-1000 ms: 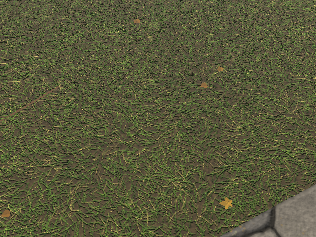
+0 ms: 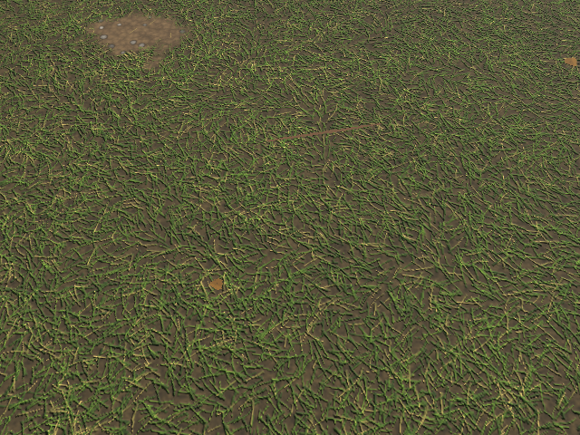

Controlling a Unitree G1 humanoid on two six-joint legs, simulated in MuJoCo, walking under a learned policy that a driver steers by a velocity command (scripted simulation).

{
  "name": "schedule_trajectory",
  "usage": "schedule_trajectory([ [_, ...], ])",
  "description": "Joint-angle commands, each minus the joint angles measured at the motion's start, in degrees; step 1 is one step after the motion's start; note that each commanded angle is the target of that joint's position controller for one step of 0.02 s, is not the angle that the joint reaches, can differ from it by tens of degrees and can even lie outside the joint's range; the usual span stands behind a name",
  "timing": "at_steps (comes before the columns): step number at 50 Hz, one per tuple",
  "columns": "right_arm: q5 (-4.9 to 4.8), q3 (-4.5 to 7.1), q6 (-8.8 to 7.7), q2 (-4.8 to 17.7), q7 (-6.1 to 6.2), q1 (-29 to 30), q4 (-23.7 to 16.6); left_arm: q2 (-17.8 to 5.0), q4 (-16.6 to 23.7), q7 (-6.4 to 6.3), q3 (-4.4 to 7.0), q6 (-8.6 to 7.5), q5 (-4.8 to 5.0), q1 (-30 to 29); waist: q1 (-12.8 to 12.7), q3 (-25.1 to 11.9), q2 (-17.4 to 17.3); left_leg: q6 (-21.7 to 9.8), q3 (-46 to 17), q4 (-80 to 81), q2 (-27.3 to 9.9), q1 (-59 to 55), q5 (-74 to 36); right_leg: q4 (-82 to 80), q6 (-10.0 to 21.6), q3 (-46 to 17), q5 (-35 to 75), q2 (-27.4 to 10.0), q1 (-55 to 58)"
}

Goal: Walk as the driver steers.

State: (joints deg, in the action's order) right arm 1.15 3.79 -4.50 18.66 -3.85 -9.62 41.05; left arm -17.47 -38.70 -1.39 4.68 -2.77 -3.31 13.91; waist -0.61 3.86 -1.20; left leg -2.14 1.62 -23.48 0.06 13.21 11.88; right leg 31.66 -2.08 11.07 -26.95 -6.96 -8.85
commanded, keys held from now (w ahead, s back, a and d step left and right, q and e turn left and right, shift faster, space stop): no key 0.06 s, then w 0.94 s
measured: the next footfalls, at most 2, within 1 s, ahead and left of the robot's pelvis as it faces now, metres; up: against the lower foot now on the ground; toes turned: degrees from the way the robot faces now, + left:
right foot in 0.48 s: +0.17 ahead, -0.12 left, +0.00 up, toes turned +0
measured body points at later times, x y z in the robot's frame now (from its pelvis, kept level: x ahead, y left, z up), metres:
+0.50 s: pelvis +0.10 -0.03 -0.02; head +0.13 -0.03 +0.43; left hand +0.23 +0.22 -0.12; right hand +0.18 -0.28 -0.14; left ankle +0.00 +0.10 -0.74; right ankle +0.13 -0.12 -0.75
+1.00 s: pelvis +0.36 -0.02 -0.09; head +0.39 -0.02 +0.36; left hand +0.22 +0.19 -0.22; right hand +0.61 -0.20 -0.17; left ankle +0.55 +0.11 -0.80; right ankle +0.13 -0.12 -0.74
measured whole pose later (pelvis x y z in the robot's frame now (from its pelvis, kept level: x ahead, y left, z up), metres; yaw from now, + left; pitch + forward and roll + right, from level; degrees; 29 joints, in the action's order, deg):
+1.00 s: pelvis +0.36 -0.02 -0.09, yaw +1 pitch +2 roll -3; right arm -1.6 -0.7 -4.4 12.8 -4.9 -2.7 39.8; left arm -10.3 -55.5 -1.3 -1.2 -3.5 1.0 35.9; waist -7.9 -0.7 -3.0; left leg -1.7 -2.0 -28.1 -3.6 34.4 -22.7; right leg 45.8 2.8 2.3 -47.5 4.8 -0.7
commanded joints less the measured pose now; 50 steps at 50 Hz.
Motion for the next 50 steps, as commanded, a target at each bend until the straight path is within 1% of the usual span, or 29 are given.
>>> schedule_trajectory([
  [1,0.92,4.6,-3.79,12.04,3.08,-9.48,-1.27,-5.04,4.67,0.5,-0.17,-2.28,-0.62,-3.87,5.43,-8.15,-6.06,-16.82,-18.34,4.89,-17.51,-22.56,-35.3,20.31,-1.01,-9.49,-12.69,1.49,-26.51],
  [2,-0.06,3.61,-3.58,9.15,2.99,-6.5,-2.63,-7.53,2.7,0.13,0.59,-2.31,-0.54,-0.99,3.59,-9.45,-5.47,-15.84,-16.44,5.31,-16.95,-19.74,-37.08,22.78,-1.66,-10.4,-11.31,1.08,-24.6],
  [3,-1.36,2.86,-3.37,7.08,2.68,-3.85,-3.74,-7.29,2.05,0.0,0.37,-2.33,0.19,-0.66,2.0,-8.38,-5.72,-14.32,-14.23,6.27,-16.27,-13.92,-38.11,24.52,-1.9,-11.43,-9.54,0.61,-21.07],
  [4,-1.5,2.71,-2.79,7.05,2.56,-3.58,-4.01,-6.35,1.28,0.36,-0.15,-2.13,0.07,0.67,0.71,-7.16,-5.87,-13.63,-12.87,9.83,-15.29,-9.01,-30.49,25.28,-1.84,-11.16,-5.73,0.57,-17.95],
  [6,-0.18,2.63,-1.95,6.63,3.02,-4.04,-4.27,-6.02,-1.86,1.76,-0.3,-1.47,-0.2,4.2,0.42,-4.19,-4.91,-12.3,-12.61,16.38,-13.41,-4.09,-7.23,26.18,-0.58,-10.55,3.88,1.62,-16.93],
  [8,1.14,2.12,-1.89,5.61,3.61,-4.51,-4.4,-5.06,-2.5,3.0,-0.78,-1.5,-0.32,3.02,1.09,-2.3,-4.57,-11.3,-14.74,18.01,-13.63,-5.92,3.86,23.51,0.94,-11.67,8.17,1.86,-21.04],
  [13,1.45,1.38,-2.45,5.13,2.69,-7.62,-3.94,-2.26,-0.77,3.22,-2.73,-1.8,-1.27,-3.22,4.59,-1.97,-2.77,-12.62,-16.66,16.17,-15.28,-13.45,9.56,11.76,2.02,-12.94,11.19,1.67,-28.35],
  [17,1.84,0.53,-1.66,5.1,1.56,-7.76,-4.06,-1.59,-0.07,3.11,-3.59,-2.47,-1.7,-2.9,4.89,-1.31,-4.09,-13.05,-14.42,15.07,-14.03,-6.15,12.16,9.44,2.8,-9.23,9.74,3.68,-21.03],
  [22,2.04,-0.22,-0.27,5.45,1.31,-5.33,-3.21,-2.3,0.54,4.19,-3.78,-5.36,0.91,-0.61,1.65,-0.75,-2.42,-11.79,-12.86,6.76,-12.21,1.44,15.82,-0.24,5.92,-6.68,14.43,7.19,-5.72],
  [23,2.76,-0.63,-0.28,4.62,1.53,-5.88,-2.39,-2.65,0.07,4.11,-3.59,-6.13,1.37,2.05,0.33,-1.44,-1.35,-10.78,-12.03,1.76,-10.86,3.45,14.29,-1.26,6.94,-7.73,15.29,7.14,-0.51],
  [24,3.87,-1.6,-0.53,1.04,1.81,-7.12,-2.09,-5.11,-1.54,3.5,-2.71,-6.82,0.73,9.56,-2.74,-5.76,4.38,-7.34,-7.69,-13.2,-5.32,6.57,12.38,-3.35,9.91,-14.0,17.97,2.53,7.81],
  [25,4.37,-3.39,-1.68,-5.34,1.6,-11.0,-4.83,-12.24,-1.9,2.62,-1.24,-6.69,0.73,18.78,-3.76,-16.14,17.88,-0.83,-2.77,-34.4,5.33,21.89,23.67,-9.33,25.55,-39.98,29.79,-11.52,26.81],
  [26,3.65,-1.9,-2.65,-0.65,1.14,-6.85,-5.29,-10.63,-3.91,3.06,-0.86,-6.65,-1.08,24.26,-7.98,-7.93,12.09,-0.56,-11.38,-46.68,6.54,37.05,25.02,-15.64,28.56,-53.98,18.07,-15.33,25.32],
  [27,2.72,-1.39,-3.07,1.05,2.03,-3.55,-4.96,-8.39,-4.74,3.57,-0.98,-6.62,-1.1,19.58,-5.97,-1.07,6.17,-1.16,-13.99,-53.89,3.28,42.04,18.43,-14.79,25.08,-46.73,12.72,-15.43,19.53],
  [29,3.89,-1.38,-2.66,1.7,2.89,-5.66,-2.73,-0.86,-3.89,3.41,-3.35,-5.37,-0.65,12.64,-2.01,-2.9,3.26,-1.14,-11.29,-53.3,-1.84,37.49,7.9,-15.91,21.13,-34.66,13.92,-10.27,11.22],
  [30,4.66,-2.22,-2.22,0.31,2.31,-5.0,-2.39,1.67,-3.35,2.91,-4.18,-5.02,-0.8,9.74,-0.28,-1.63,3.2,-1.03,-10.12,-50.11,-3.75,35.24,3.66,-16.7,19.48,-30.56,18.42,-8.54,6.94],
  [31,4.39,-2.38,-1.61,-0.65,1.45,-4.53,-2.34,2.9,-2.71,2.27,-4.58,-4.3,-0.85,8.09,0.32,-2.17,1.34,-0.36,-9.03,-45.81,-4.59,33.08,1.27,-17.46,18.24,-26.95,21.56,-6.66,3.93],
  [33,2.97,-2.36,-0.89,-0.91,0.44,-2.43,-2.56,0.47,-4.32,1.77,-3.52,-4.4,-1.07,10.97,-1.29,-2.67,3.07,1.58,-6.78,-38.2,-4.76,32.77,-3.38,-19.02,18.86,-23.25,25.13,-5.23,3.96],
  [35,3.64,-3.52,-0.04,-3.17,-0.47,-1.07,-2.66,-1.0,-7.22,2.13,-2.94,-4.44,-2.9,15.36,-2.44,-2.34,2.83,2.65,-5.74,-35.24,-6.37,34.8,-12.2,-16.19,19.22,-20.4,28.57,-4.4,4.01],
  [36,4.79,-3.96,0.1,-3.75,-1.08,-0.96,-2.63,-0.89,-6.88,2.27,-3.29,-4.49,-3.08,15.1,-2.49,-3.34,2.9,2.08,-4.13,-34.88,-5.67,34.06,-16.06,-13.79,18.64,-18.82,26.36,-2.73,2.32],
  [37,4.96,-3.9,0.2,-3.24,-1.44,-0.28,-2.92,-0.43,-7.23,2.8,-3.53,-4.49,-2.79,15.02,-2.45,-2.67,3.43,1.58,-3.2,-34.26,-5.46,33.27,-17.9,-13.29,18.96,-18.82,26.8,-2.82,-0.67],
  [39,4.97,-3.89,-0.31,-2.23,-0.41,2.95,-2.88,2.72,-10.25,1.62,-4.92,-4.92,-1.84,21.24,-5.39,-1.09,4.36,2.32,-6.86,-23.98,-6.73,44.75,-30.32,-9.9,18.05,-21.95,19.58,-3.07,9.94],
  [40,4.13,-4.12,-0.44,-1.87,-0.08,4.42,-2.69,2.32,-9.9,1.65,-5.05,-4.87,-1.39,20.21,-5.9,-1.38,1.31,2.24,-5.4,-15.11,-6.72,39.01,-38.34,-7.87,17.19,-18.98,16.25,-0.09,4.7],
  [41,4.15,-4.49,-0.03,-3.17,-0.02,6.27,-3.02,1.73,-10.59,2.35,-5.45,-4.48,-1.78,21.47,-5.77,-0.25,2.63,1.6,-2.72,-13.28,-5.66,30.75,-42.51,-7.28,17.01,-17.5,14.38,1.01,-3.26],
  [44,4.7,-4.46,1.21,-2.07,-0.29,7.94,-4.91,1.84,-12.33,4.35,-6.34,-4.42,-2.06,21.69,-4.36,3.42,3.5,0.67,-2.79,-15.87,-4.95,23.5,-39.33,-5.56,18.06,-21.09,10.39,-1.25,-10.96],
  [46,4.58,-4.56,1.34,-0.95,0.04,12.53,-6.08,1.2,-14.37,3.98,-6.27,-4.95,-1.0,24.32,-6.27,5.84,1.56,0.95,-2.41,-9.14,-4.83,27.14,-31.7,-1.89,16.91,-22.48,10.59,-1.48,-2.43],
  [47,-5.88,-2.56,-0.38,-0.22,-0.06,19.83,-7.99,-3.61,-14.15,0.6,-2.92,-2.28,8.11,21.06,-7.07,10.38,-0.21,0.13,-4.98,-6.08,-3.62,31.82,-31.35,3.27,13.74,-23.05,21.11,-3.37,-0.07],
  [48,-6.89,-3.17,-1.38,-1.59,-0.7,20.9,-7.92,-3.94,-15.61,-1.31,-3.05,-0.54,7.48,23.55,-7.87,8.43,-1.19,0.45,-4.43,-3.28,-3.81,34.33,-33.05,7.18,12.62,-22.28,24.35,-3.76,6.3],
  [50,-4.11,-3.27,-2.2,-3.99,-2.06,19.2,-7.03,-1.08,-16.42,-2.46,-3.19,1.34,5.47,25.13,-8.75,5.45,2.11,-0.24,-4.35,2.91,-3.97,29.87,-36.19,12.85,10.76,-21.23,27.36,-1.49,10.18],
])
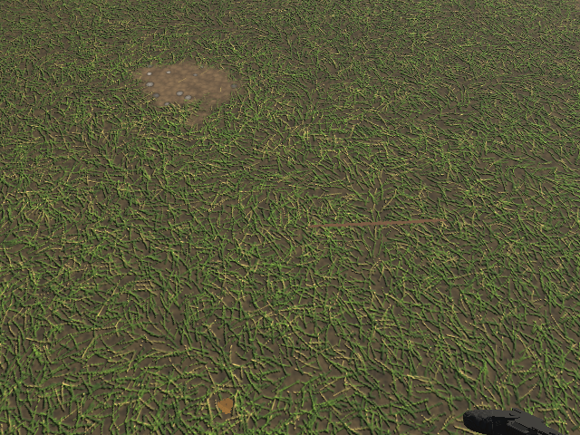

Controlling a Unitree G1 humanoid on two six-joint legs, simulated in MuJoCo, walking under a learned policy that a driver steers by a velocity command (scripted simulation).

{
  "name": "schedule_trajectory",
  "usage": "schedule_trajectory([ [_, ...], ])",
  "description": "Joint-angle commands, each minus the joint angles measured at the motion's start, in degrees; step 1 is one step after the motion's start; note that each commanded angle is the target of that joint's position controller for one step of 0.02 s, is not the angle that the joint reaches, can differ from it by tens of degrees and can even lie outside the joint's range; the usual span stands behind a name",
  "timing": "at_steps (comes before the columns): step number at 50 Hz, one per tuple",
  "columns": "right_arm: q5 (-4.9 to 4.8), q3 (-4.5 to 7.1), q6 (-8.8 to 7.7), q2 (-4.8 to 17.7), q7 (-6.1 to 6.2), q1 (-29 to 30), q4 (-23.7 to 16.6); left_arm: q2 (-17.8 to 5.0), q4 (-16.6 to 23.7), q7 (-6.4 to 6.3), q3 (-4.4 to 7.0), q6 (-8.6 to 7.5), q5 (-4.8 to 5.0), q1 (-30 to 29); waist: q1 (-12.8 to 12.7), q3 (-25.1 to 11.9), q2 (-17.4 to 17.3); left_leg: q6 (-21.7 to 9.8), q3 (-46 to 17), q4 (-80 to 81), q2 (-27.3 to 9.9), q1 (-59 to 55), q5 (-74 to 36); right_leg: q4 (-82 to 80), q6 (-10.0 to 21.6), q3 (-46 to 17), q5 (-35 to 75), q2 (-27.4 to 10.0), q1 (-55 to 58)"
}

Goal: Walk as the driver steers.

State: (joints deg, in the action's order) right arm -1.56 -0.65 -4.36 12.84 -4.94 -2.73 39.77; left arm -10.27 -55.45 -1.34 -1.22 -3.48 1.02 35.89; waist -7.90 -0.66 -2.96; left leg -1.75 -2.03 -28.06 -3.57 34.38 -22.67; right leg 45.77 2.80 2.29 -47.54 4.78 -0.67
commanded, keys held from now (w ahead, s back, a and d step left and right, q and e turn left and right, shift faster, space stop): w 0.32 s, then w+e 0.68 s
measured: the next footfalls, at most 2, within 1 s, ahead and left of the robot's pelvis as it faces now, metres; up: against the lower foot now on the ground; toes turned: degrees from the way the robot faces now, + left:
left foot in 0.08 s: +0.23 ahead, +0.13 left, -0.17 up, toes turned +1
right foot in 0.50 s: +0.48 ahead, -0.13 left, -0.17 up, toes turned -4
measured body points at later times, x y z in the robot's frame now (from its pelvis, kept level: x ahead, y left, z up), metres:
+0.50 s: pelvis +0.32 -0.02 -0.09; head +0.33 -0.04 +0.36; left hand +0.55 +0.21 -0.16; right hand +0.31 -0.30 -0.24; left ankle +0.19 +0.13 -0.82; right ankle +0.44 -0.13 -0.82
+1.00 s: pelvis +0.59 -0.06 -0.08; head +0.61 -0.09 +0.37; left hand +0.65 +0.21 -0.20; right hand +0.78 -0.35 -0.15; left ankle +0.76 +0.01 -0.81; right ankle +0.44 -0.13 -0.82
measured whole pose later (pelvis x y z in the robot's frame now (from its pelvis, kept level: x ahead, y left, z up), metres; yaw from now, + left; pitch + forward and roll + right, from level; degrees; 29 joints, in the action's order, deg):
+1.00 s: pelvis +0.59 -0.06 -0.08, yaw -18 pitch +3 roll +0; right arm -0.6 2.9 -6.9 14.5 -1.1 4.4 43.4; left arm -14.0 -48.9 -1.4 4.7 -2.8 1.6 24.6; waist -6.2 -0.2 -2.1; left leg -0.1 -4.6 -24.1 1.6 28.3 0.2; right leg 22.4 4.6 -13.5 -21.5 6.2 -2.7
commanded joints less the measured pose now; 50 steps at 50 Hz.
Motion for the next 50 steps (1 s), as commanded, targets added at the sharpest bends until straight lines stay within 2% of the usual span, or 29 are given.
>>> schedule_trajectory([
  [1,-0.61,1.63,-2.17,1.91,-1.05,9.18,-4.13,-7.99,0.39,-2.11,2.89,2.15,0.41,1.53,-0.31,7.27,4.36,-1.33,0.3,9.97,0.3,0.87,-1.93,3.49,5.33,-11.39,51.66,-11.56,1.11],
  [2,-0.2,2.39,-1.92,2.74,-0.63,1.85,-1.61,-8.01,-0.01,-1.31,3.01,1.99,-0.33,1.01,2.71,2.58,4.5,-2.0,1.45,9.65,1.36,-10.5,-2.48,11.41,5.54,-11.27,56.27,-10.32,-0.82],
  [3,-0.11,4.1,-1.42,5.05,0.23,-11.53,2.2,-7.96,-0.54,0.08,3.52,1.03,-0.9,-1.87,10.78,-3.96,3.5,-4.13,1.71,9.39,0.02,-30.73,-8.2,25.34,4.67,-10.43,58.19,-8.43,-9.99],
  [4,0.14,5.04,-0.44,8.39,1.09,-25.9,7.42,-6.75,0.66,0.99,3.44,-0.15,-0.03,-5.3,18.01,-7.41,-2.09,-6.61,-0.78,7.19,-5.49,-49.15,-16.49,48.09,0.88,-6.02,32.57,-2.56,-25.96],
  [5,2.67,4.76,-0.39,10.54,1.81,-29.74,9.08,-1.71,0.36,1.48,2.1,-1.56,1.6,4.96,13.79,-18.7,-11.15,-13.76,-10.89,-17.96,-16.68,-73.79,-35.25,68.46,-0.94,-13.16,-2.07,-0.06,-46.94],
  [6,1.94,5.56,0.41,11.2,2.39,-32.52,10.41,-7.22,2.62,1.99,2.64,-3.43,2.92,3.09,17.03,-25.32,-12.31,-18.55,-17.32,-16.07,-18.47,-76.22,-33.43,67.67,-2.49,-17.02,0.41,-1.32,-53.35],
  [7,1.54,6.3,0.96,12.04,2.97,-31.19,10.05,-9.12,6.46,1.78,2.91,-3.75,3.81,-3.96,17.54,-26.42,-9.16,-22.05,-23.96,-6.39,-20.84,-75.26,1.39,61.77,-2.89,-15.8,5.24,-4.71,-60.57],
  [8,0.88,6.57,1.54,12.78,3.86,-25.52,10.6,-7.88,9.12,0.51,2.51,-3.44,3.83,-9.59,14.41,-19.92,-0.09,-21.78,-30.37,4.03,-20.94,-62.81,27.61,61.48,-3.45,-8.09,11.96,-7.57,-62.3],
  [9,1.21,5.49,0.43,10.02,4.65,-18.08,7.59,-9.44,9.82,-0.83,3.5,-2.97,2.78,-14.1,11.79,-13.19,6.26,-20.59,-33.13,10.52,-23.0,-46.83,34.38,53.56,-2.72,-8.83,23.99,-8.64,-59.33],
  [10,1.83,5.08,-0.87,9.46,4.54,-13.37,7.53,-8.78,9.87,-1.44,3.51,-1.76,1.28,-14.2,7.73,-7.36,5.68,-20.6,-35.14,11.49,-23.84,-33.7,30.93,50.43,-2.98,-9.59,25.98,-10.93,-54.23],
  [11,1.6,4.15,-1.48,7.65,4.14,-7.88,7.42,-6.78,9.31,-1.35,3.68,-0.44,0.18,-13.73,3.64,0.45,6.31,-17.47,-25.1,14.1,-18.69,-17.29,22.76,39.27,-4.4,-9.84,28.76,-13.27,-46.44],
  [12,1.75,4.1,-1.51,7.04,3.88,-5.34,7.2,-4.58,9.39,-1.14,3.53,-0.1,-0.37,-13.28,2.09,3.38,2.74,-14.77,-17.21,15.56,-14.17,-8.81,23.29,29.14,-5.22,-10.03,29.78,-14.76,-40.52],
  [13,2.12,4.26,-1.71,7.46,4.17,-5.37,7.45,-4.63,10.41,-1.08,3.69,-0.52,-0.72,-15.66,2.52,4.23,-0.08,-13.19,-10.71,16.65,-9.18,-3.98,19.77,20.37,-5.92,-8.2,34.23,-14.06,-35.07],
  [16,0.85,5.08,-1.59,9.23,5.7,-9.42,8.91,-4.37,11.92,0.32,3.56,-1.5,-1.06,-23.08,5.52,-0.16,-2.77,-11.29,-2.25,15.95,-4.24,-6.61,13.58,-0.56,-5.15,-4.95,50.95,-10.99,-24.39],
  [19,-0.49,6.23,-0.81,10.98,5.89,-12.68,10.88,-5.93,13.77,1.19,3.76,-0.46,0.18,-28.66,7.55,0.29,-0.54,-10.17,-3.97,15.89,-8.99,-19.27,21.34,-7.39,-2.68,-6.13,51.22,-11.09,-29.52],
  [22,-0.42,6.86,0.08,11.24,5.57,-16.2,12.52,-7.82,16.7,2.07,4.38,-0.35,-0.1,-35.72,10.14,3.15,0.97,-8.52,-3.77,14.34,-11.58,-27.66,26.42,-10.02,0.74,-5.11,45.07,-10.04,-34.11],
  [24,0.02,7.16,0.84,12.05,5.41,-15.36,12.51,-8.73,16.8,2.52,4.97,-0.31,-0.16,-33.99,8.52,1.85,0.43,-6.55,-1.04,9.29,-10.76,-29.84,19.85,-12.29,2.77,-2.07,40.16,-7.74,-29.09],
  [25,0.24,6.82,1.15,11.25,5.47,-14.78,12.09,-10.3,15.11,2.59,6.09,-0.14,-0.43,-28.15,5.74,-1.65,1.61,-4.96,2.21,1.35,-8.22,-28.97,11.25,-13.45,3.85,-0.22,39.83,-5.45,-20.34],
  [26,1.31,6.14,1.21,9.56,5.9,-14.91,10.96,-14.47,12.45,2.34,8.05,0.05,-0.23,-17.82,2.38,-7.39,6.03,-2.28,6.72,-13.69,-4.56,-21.6,10.35,-12.98,6.32,-6.21,44.34,-7.7,-5.7],
  [27,2.29,4.19,-0.26,5.13,5.37,-18.25,9.04,-21.17,10.9,2.56,9.76,0.06,0.41,-10.56,2.08,-13.54,20.41,2.48,8.79,-37.25,4.88,2.68,33.86,-20.35,15.91,-32.99,33.37,-19.82,16.0],
  [28,1.96,4.85,-1.91,8.02,4.8,-16.13,9.52,-17.74,10.92,2.97,8.78,-0.08,0.86,-7.52,0.64,-17.77,18.27,1.91,-1.06,-44.62,6.5,12.12,52.82,-28.66,17.46,-47.75,25.22,-22.88,22.33],
  [29,0.23,5.64,-3.01,10.71,4.55,-11.59,8.24,-15.71,11.93,2.83,8.0,-0.6,0.03,-11.78,1.21,-11.22,14.76,0.41,-3.05,-45.98,3.62,17.32,49.42,-29.18,15.01,-42.49,25.28,-22.19,18.25],
  [30,0.29,5.46,-3.37,10.2,4.96,-7.62,7.41,-14.68,13.48,2.55,7.75,-0.78,-0.78,-16.14,2.41,-7.07,9.0,-0.42,-2.77,-42.94,1.42,15.82,44.87,-29.11,13.65,-36.47,30.66,-20.14,10.84],
  [31,1.42,5.51,-3.38,9.64,5.39,-6.34,7.19,-13.61,14.19,2.42,7.52,-0.77,-0.89,-19.85,4.61,-4.49,5.65,-0.29,-2.71,-37.98,-0.27,12.08,41.58,-29.75,13.01,-31.95,38.12,-18.88,3.18],
  [33,2.3,6.11,-2.2,9.56,5.92,-6.43,7.25,-11.56,14.91,2.21,7.05,-0.97,-0.72,-22.85,7.79,-4.17,6.7,0.17,-2.83,-31.11,-1.58,3.74,38.92,-31.9,11.62,-26.48,46.16,-15.68,-4.54],
  [35,2.36,6.1,-1.25,8.18,6.04,-5.63,6.84,-12.14,14.46,1.64,7.35,-1.24,-0.02,-21.61,8.36,-3.92,6.83,1.46,-2.06,-26.07,-0.55,2.28,35.91,-32.89,11.8,-23.53,49.6,-14.49,-6.94],
  [42,1.58,5.11,-1.74,5.6,4.96,8.37,2.06,-12.75,11.13,0.25,7.73,-0.94,0.53,-14.66,4.67,0.58,8.06,3.01,-2.07,-4.24,3.42,-2.08,17.29,-33.64,8.62,-20.28,43.57,-11.0,-11.69],
  [47,0.91,4.9,-3.0,6.79,3.9,13.44,-0.93,-12.12,9.08,-0.18,7.73,-0.16,0.75,-11.11,3.01,1.85,8.12,2.37,-2.98,2.41,4.75,-3.4,21.0,-28.6,8.44,-25.94,44.15,-12.59,-5.02],
  [50,0.75,5.73,-4.13,8.89,3.99,7.1,0.36,-12.38,9.56,-0.47,7.9,0.58,0.63,-12.69,6.68,-0.62,10.18,0.04,-1.47,6.48,5.63,-13.95,25.14,-22.06,7.15,-27.63,52.68,-11.56,-3.84],
])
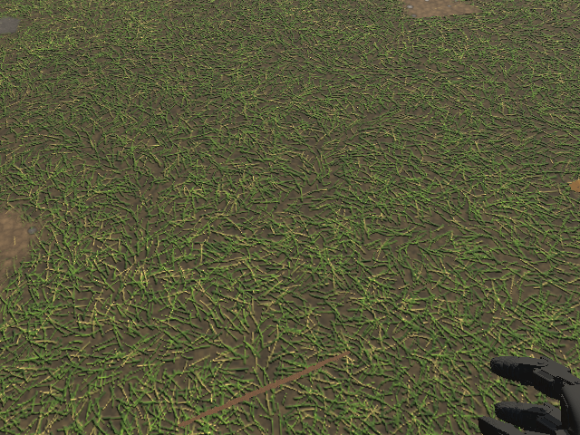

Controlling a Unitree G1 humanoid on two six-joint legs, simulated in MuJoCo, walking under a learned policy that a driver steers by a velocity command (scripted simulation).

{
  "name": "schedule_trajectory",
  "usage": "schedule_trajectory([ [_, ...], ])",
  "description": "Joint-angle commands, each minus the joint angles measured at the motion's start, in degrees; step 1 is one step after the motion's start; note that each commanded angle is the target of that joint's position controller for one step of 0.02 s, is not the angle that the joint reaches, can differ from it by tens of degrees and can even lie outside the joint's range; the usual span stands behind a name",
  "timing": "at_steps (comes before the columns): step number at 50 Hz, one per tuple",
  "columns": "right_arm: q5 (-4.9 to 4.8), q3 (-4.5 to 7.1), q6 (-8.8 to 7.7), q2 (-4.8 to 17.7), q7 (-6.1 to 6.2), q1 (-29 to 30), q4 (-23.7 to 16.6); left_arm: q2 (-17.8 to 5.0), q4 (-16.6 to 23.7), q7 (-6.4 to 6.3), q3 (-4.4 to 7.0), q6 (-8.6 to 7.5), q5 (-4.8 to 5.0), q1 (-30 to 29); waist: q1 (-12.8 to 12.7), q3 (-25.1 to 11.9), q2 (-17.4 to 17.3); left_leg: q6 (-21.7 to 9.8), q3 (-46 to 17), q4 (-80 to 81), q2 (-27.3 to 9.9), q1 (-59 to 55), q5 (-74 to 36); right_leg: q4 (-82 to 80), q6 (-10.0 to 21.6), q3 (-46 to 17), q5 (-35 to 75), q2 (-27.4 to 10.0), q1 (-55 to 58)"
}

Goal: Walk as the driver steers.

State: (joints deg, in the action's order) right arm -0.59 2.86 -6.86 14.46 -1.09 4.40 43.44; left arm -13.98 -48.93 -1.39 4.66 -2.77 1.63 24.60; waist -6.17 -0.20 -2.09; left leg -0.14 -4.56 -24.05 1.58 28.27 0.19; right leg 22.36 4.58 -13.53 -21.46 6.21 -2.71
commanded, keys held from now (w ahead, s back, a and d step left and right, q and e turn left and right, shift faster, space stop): w+e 0.50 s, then w+q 0.50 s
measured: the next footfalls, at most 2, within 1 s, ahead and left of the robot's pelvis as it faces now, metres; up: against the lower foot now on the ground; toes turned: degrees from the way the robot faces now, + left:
left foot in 0.02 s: +0.18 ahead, +0.12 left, +0.00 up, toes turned -6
right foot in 0.54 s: +0.42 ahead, -0.19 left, +0.00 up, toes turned -22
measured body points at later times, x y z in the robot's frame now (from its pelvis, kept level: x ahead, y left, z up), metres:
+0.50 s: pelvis +0.26 -0.02 -0.01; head +0.30 -0.04 +0.44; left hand +0.56 +0.12 -0.08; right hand +0.18 -0.30 -0.14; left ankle +0.14 +0.13 -0.74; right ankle +0.38 -0.19 -0.71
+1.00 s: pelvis +0.52 -0.12 +0.00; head +0.55 -0.12 +0.45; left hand +0.63 +0.15 -0.12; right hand +0.63 -0.40 -0.11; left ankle +0.73 -0.02 -0.70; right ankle +0.38 -0.18 -0.74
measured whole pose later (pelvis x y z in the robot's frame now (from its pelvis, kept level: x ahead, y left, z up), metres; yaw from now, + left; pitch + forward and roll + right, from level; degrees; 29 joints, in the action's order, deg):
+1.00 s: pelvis +0.52 -0.12 +0.00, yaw -11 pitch +1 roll -2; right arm -1.1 2.9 -2.3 15.2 -2.5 -6.9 47.3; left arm -15.0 -47.6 -0.4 4.1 -4.7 -0.1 16.7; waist -3.0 1.4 -2.5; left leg -1.3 -0.6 -37.8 -5.2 37.6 -2.7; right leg 11.8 1.3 11.6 -17.9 2.5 4.9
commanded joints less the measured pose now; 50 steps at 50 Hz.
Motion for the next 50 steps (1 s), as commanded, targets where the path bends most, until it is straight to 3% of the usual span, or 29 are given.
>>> schedule_trajectory([
  [1,0.42,3.14,-1.82,9.34,0.55,-7.55,-1.61,-7.58,4.17,-0.14,1.57,-0.23,-0.21,-3.43,8.5,-5.97,8.95,-3.87,-0.37,1.33,-2.29,-20.08,1.3,8.55,3.74,-9.72,31.28,-10.43,-5.48],
  [2,1.01,4.21,-1.6,12.96,1.1,-18.43,-0.15,-5.48,5.87,0.19,0.67,-0.58,-1.16,-5.27,13.42,-14.02,3.91,-7.63,-8.97,-0.92,-11.68,-36.41,3.0,24.01,1.59,-4.88,23.54,-6.91,-14.39],
  [3,1.28,4.89,-0.56,15.54,1.02,-23.05,1.37,-1.68,6.74,0.28,-0.49,-1.07,0.38,3.3,9.67,-20.84,-14.68,-16.92,-33.28,2.75,-24.37,-53.81,12.39,40.6,-2.34,1.63,-9.05,0.52,-34.47],
  [4,-0.07,3.84,-0.08,10.49,0.74,-21.6,0.89,-7.28,5.31,-0.02,0.31,-1.05,1.13,4.21,9.91,-17.11,-11.57,-16.31,-38.26,4.96,-25.92,-51.32,22.53,48.63,-2.64,1.3,-11.55,-4.88,-41.31],
  [5,-0.28,2.95,0.17,6.91,0.88,-18.6,-0.12,-10.32,5.89,0.01,1.17,-0.76,0.79,-1.39,10.9,-9.1,-5.71,-13.56,-29.5,6.34,-23.04,-43.64,21.55,50.62,-3.02,2.11,-6.33,-6.93,-43.14],
  [6,0.23,2.54,0.46,6.1,0.8,-15.55,-0.52,-9.93,6.47,-0.14,1.37,-0.51,0.26,-4.77,9.82,-4.22,-1.19,-11.8,-22.25,8.05,-20.44,-35.72,15.31,49.67,-3.37,4.09,-1.96,-8.84,-41.33],
  [7,0.67,2.33,0.61,5.3,0.7,-13.93,-0.08,-9.11,7.38,-0.11,1.53,-0.54,-0.39,-7.18,8.83,-1.08,-0.51,-11.09,-17.83,9.74,-18.6,-30.15,9.96,47.44,-3.45,4.75,0.85,-10.26,-40.26],
  [8,1.21,1.9,0.54,4.42,0.62,-13.42,0.27,-7.99,7.82,0.23,1.62,-0.33,-0.28,-7.28,7.56,-0.46,-1.59,-10.11,-13.35,11.15,-16.63,-26.87,5.99,45.94,-3.14,5.11,2.58,-11.74,-38.02],
  [10,0.87,2.12,0.29,4.65,0.44,-13.6,1.31,-5.35,8.85,0.67,1.18,0.19,0.27,-7.63,6.83,-0.15,-3.49,-10.26,-7.95,13.34,-15.48,-24.23,1.52,43.61,-3.14,6.71,4.09,-13.13,-37.22],
  [12,0.72,2.68,0.0,6.35,0.5,-14.12,2.2,-4.43,10.45,0.91,0.83,0.49,-0.04,-10.03,6.79,0.51,-2.53,-11.09,-4.04,14.9,-15.84,-23.47,-3.43,40.29,-3.77,7.35,7.06,-13.85,-39.03],
  [18,0.3,3.21,0.81,9.55,1.17,-16.41,3.65,-3.69,13.63,2.82,-0.38,-0.25,-0.05,-19.28,9.38,2.2,-0.97,-8.93,8.06,15.9,-13.43,-24.26,-9.27,21.01,-3.41,11.64,24.36,-12.56,-35.57],
  [22,-0.6,3.56,1.99,11.65,1.35,-20.56,5.2,-4.27,16.93,4.24,-0.63,0.04,-0.01,-25.42,10.74,3.99,-0.69,-7.75,10.77,13.54,-16.12,-31.06,-12.79,14.54,-1.73,14.25,21.76,-11.07,-35.9],
  [25,-1.03,4.23,3.2,14.25,1.92,-20.67,5.17,-7.14,17.86,4.76,0.63,0.58,-0.41,-23.11,7.44,1.04,-3.31,-6.09,13.78,3.83,-16.99,-34.8,-35.4,12.99,1.29,18.41,12.62,-6.48,-28.31],
  [26,-1.14,4.15,3.62,14.5,2.09,-21.46,5.61,-8.51,16.71,4.64,1.53,0.7,-0.66,-17.99,4.22,-2.12,-3.12,-5.73,14.17,-3.93,-16.73,-33.3,-41.24,11.16,2.95,18.89,11.45,-4.39,-19.66],
  [27,-1.06,3.45,3.75,13.48,2.22,-21.67,5.94,-10.81,13.95,3.86,3.06,0.83,-0.57,-8.35,-1.04,-6.66,-1.22,-4.33,15.18,-15.13,-15.14,-26.43,-38.19,7.06,5.14,17.63,15.87,-3.31,-4.2],
  [28,0.53,1.77,3.09,9.29,1.87,-23.28,4.43,-15.84,11.97,2.57,4.32,1.21,-1.08,0.16,-2.76,-13.64,7.66,-2.1,16.16,-34.47,-11.2,-7.19,-13.15,7.95,9.83,0.06,17.14,-15.49,17.48],
  [29,0.41,-0.14,1.59,5.15,0.75,-27.52,4.09,-17.52,12.55,2.55,3.77,0.71,-0.43,-1.1,1.52,-22.79,16.86,-0.34,8.56,-52.52,-1.36,8.98,32.75,-0.44,19.21,-29.03,12.6,-29.39,28.88],
  [30,-1.84,1.66,0.38,11.36,-0.06,-22.26,4.07,-12.81,12.78,2.7,2.34,0.41,-1.18,-0.81,-1.74,-21.73,8.62,-1.32,0.27,-56.0,-4.08,13.32,31.48,-2.38,16.34,-25.28,11.74,-28.54,26.14],
  [31,-3.28,1.59,0.03,11.24,-0.31,-17.07,2.25,-11.45,12.46,2.7,1.79,-0.09,-1.59,-3.94,-1.22,-13.17,7.35,-1.94,0.93,-54.45,-6.2,15.02,28.07,-2.84,13.9,-14.81,16.19,-26.26,17.71],
  [32,-2.63,1.36,0.17,9.87,0.05,-15.87,2.22,-10.21,11.84,2.81,1.34,-0.64,-1.62,-7.69,1.73,-7.71,3.45,-1.81,1.25,-48.91,-8.84,13.37,23.69,-4.17,11.52,-7.87,20.22,-23.47,8.75],
  [33,-1.54,1.75,0.87,10.03,0.36,-16.16,2.9,-7.97,11.76,2.85,0.73,-1.23,-1.83,-10.54,3.64,-5.12,4.42,-1.46,0.95,-45.35,-10.39,10.54,21.12,-5.94,10.28,-3.28,22.87,-21.63,2.69],
  [34,-1.46,1.8,1.9,9.43,0.36,-18.59,3.84,-7.19,11.72,2.86,0.48,-1.71,-2.15,-12.29,5.58,-3.71,5.58,-1.1,0.43,-44.29,-11.1,6.95,18.83,-8.43,9.71,-0.41,22.43,-20.59,-2.0],
  [36,-1.32,1.6,3.62,7.26,0.67,-20.98,5.03,-7.12,10.66,2.88,0.63,-2.97,-2.15,-13.37,7.24,-2.26,5.67,-0.11,0.21,-42.49,-10.95,4.91,15.61,-12.61,9.83,3.51,22.03,-20.27,-6.65],
  [38,-1.27,1.66,4.35,6.67,1.02,-18.62,4.41,-7.73,9.39,2.44,0.91,-3.64,-2.69,-13.29,7.17,0.48,5.1,0.8,-1.24,-38.73,-10.58,8.3,10.33,-15.11,9.06,7.83,22.31,-19.86,-7.7],
  [40,-1.02,1.77,4.22,6.38,0.98,-16.27,3.8,-7.65,8.13,1.85,0.93,-3.8,-2.96,-12.26,6.51,1.74,4.98,1.25,-2.29,-33.1,-9.77,11.24,3.57,-15.69,7.74,11.94,23.7,-18.95,-6.0],
  [44,-0.57,1.12,3.51,4.67,-0.25,-10.89,2.29,-8.61,6.51,1.13,1.05,-3.77,-2.52,-11.41,4.41,3.38,4.69,0.71,1.33,-20.0,-8.18,9.43,-7.65,-16.56,5.21,18.92,24.54,-17.87,-4.11],
  [48,-0.46,0.39,3.56,3.83,-1.52,-4.95,-0.93,-9.85,3.69,0.73,1.66,-2.58,-1.65,-7.33,1.8,5.81,3.82,-1.15,3.78,-13.43,-7.38,13.09,-4.64,-14.21,4.79,21.18,27.78,-20.91,4.67],
  [50,-0.45,0.45,3.59,4.23,-2.29,-3.55,-2.71,-10.71,2.89,0.48,2.02,-1.56,-1.07,-6.78,2.03,5.87,4.56,-2.6,5.6,-11.98,-6.44,14.14,1.18,-10.86,4.12,21.91,34.32,-22.47,9.2],
])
